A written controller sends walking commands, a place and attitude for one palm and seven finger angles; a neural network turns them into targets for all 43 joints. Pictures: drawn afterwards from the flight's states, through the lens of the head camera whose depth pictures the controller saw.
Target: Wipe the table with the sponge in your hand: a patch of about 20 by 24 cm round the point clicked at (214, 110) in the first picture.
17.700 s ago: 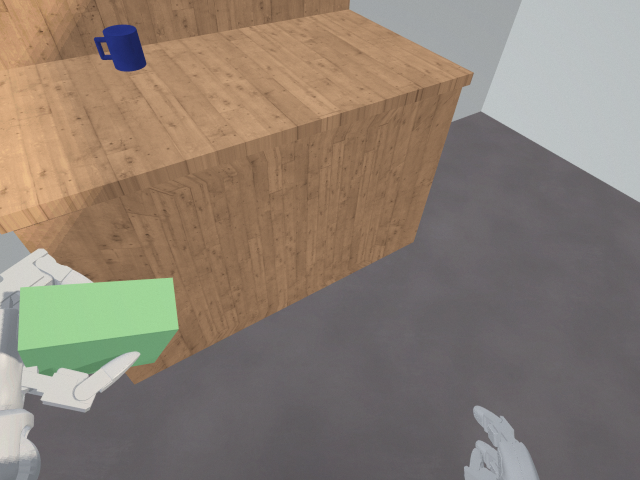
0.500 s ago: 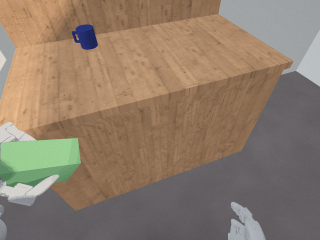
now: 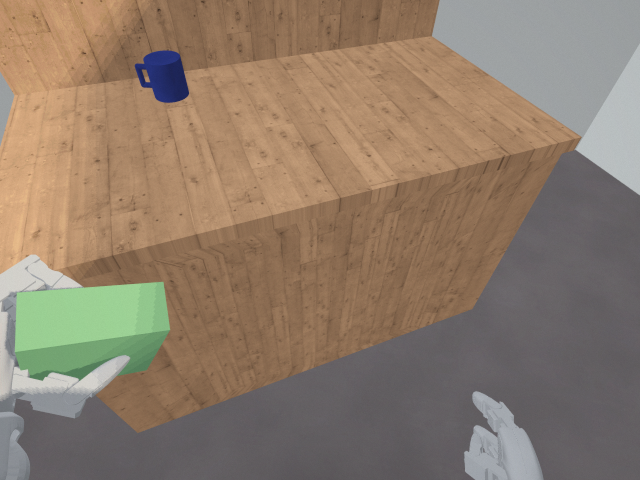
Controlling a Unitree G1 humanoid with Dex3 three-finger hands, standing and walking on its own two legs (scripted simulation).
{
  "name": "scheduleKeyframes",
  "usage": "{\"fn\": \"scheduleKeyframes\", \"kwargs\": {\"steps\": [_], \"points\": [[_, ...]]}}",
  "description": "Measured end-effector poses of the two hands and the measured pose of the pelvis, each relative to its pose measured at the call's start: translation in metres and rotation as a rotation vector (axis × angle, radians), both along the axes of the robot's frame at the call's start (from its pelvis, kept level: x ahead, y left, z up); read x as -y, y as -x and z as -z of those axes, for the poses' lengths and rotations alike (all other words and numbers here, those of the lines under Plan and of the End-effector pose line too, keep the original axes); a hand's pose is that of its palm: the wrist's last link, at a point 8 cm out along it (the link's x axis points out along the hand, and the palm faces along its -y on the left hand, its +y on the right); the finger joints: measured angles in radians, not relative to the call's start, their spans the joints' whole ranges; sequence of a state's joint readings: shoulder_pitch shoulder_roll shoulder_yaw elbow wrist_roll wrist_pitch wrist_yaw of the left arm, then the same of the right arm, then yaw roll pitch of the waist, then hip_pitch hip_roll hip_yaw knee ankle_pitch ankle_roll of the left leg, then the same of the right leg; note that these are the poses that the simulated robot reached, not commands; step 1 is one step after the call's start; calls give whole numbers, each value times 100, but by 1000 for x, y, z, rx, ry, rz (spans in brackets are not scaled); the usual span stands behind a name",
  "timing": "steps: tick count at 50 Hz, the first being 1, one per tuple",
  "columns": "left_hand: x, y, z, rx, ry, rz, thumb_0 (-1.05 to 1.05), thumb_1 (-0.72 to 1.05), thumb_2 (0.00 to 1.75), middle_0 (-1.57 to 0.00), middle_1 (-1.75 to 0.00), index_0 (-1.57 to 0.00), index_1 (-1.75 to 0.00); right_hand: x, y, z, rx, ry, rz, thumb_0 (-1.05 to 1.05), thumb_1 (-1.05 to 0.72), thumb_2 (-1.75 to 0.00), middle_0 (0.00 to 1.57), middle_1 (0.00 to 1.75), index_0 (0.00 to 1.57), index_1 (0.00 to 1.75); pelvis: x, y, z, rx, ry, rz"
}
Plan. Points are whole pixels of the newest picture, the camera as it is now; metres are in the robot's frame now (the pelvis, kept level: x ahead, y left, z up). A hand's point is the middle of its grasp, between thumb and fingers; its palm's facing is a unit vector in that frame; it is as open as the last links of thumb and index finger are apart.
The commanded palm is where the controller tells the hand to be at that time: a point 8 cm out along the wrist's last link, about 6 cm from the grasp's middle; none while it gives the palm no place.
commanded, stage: look again from close up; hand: left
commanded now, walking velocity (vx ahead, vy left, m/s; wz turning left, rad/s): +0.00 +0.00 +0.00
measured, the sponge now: (113, 335) +0.22 +0.22 +0.13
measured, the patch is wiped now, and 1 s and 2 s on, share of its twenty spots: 0.00 0.00 0.00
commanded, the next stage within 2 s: shuffle to correct the standing spot in 0.40 s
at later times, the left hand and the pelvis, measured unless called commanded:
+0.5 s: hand (62, 339) +0.21 +0.26 +0.15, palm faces +0.42 -0.84 -0.35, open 9.2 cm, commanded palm +0.15 +0.29 +0.17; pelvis -0.01 +0.01 +0.00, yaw +0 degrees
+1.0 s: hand (120, 270) +0.28 +0.23 +0.15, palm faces +0.43 -0.84 -0.33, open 9.2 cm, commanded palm +0.23 +0.27 +0.17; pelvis +0.07 -0.01 -0.03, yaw +0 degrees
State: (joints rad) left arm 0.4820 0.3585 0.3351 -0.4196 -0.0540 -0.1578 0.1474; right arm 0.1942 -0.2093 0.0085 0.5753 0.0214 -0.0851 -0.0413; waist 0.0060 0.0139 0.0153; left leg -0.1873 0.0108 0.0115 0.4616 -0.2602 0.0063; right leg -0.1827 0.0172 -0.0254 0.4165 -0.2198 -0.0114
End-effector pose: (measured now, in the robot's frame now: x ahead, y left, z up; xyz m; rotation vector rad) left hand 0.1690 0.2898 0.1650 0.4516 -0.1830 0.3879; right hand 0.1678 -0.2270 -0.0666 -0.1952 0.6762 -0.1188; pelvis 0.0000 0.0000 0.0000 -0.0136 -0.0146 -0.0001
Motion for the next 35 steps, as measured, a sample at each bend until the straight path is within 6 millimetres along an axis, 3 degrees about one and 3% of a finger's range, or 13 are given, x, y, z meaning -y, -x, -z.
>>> {"fn": "scheduleKeyframes", "kwargs": {"steps": [4, 13, 24, 35], "points": [[0, 4, 5, 6, 38, -19, -1, -43, 105, -81, -140, -82, -140, -4, 5, 2, -30, 16, -20, 1, -90, -90, 20, 30, 20, 30, 0, 3, 0, 7, -2, -5], [2, 5, -14, 87, 9, 6, -1, -43, 106, -81, -140, -82, -140, -11, 13, 3, -35, 1, -23, 1, -90, -90, 20, 30, 20, 30, -2, 9, -2, 7, 3, -5], [-5, 5, 2, 13, 39, -9, -1, -43, 106, -81, -140, -82, -140, -9, 25, 6, -67, 15, 1, 1, -90, -90, 20, 30, 20, 30, -7, 10, -2, -1, 2, -4], [-3, -5, -4, 53, -1, -29, -1, -43, 106, -81, -140, -82, -140, -6, 13, 13, -68, -4, 15, 1, -90, -90, 20, 30, 20, 30, 1, -6, 3, -17, -3, -15]]}}
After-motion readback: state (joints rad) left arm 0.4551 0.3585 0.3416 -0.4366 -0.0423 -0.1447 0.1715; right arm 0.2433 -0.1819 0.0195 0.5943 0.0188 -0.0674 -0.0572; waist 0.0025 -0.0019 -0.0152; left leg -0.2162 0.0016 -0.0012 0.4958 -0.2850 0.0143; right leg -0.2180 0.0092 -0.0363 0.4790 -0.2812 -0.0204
